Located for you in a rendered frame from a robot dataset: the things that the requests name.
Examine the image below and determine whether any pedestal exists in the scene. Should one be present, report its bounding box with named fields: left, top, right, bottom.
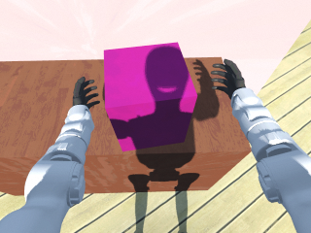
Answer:
left=0, top=57, right=252, bottom=196

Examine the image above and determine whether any robot right forearm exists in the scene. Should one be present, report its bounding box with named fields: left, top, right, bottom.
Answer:
left=230, top=87, right=311, bottom=163

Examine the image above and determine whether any left robot upper arm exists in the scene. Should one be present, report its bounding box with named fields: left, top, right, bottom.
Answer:
left=0, top=160, right=86, bottom=233

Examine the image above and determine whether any right robot upper arm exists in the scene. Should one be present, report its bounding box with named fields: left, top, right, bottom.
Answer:
left=256, top=150, right=311, bottom=233

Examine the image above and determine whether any carton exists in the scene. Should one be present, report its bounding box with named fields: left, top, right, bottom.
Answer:
left=103, top=42, right=197, bottom=151

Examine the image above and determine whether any robot left forearm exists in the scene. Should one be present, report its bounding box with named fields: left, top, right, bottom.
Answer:
left=24, top=105, right=95, bottom=202

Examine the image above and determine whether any robot left hand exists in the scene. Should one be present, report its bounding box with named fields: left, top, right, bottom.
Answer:
left=72, top=77, right=100, bottom=109

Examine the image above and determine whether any robot right hand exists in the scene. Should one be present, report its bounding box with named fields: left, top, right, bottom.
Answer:
left=211, top=59, right=246, bottom=100

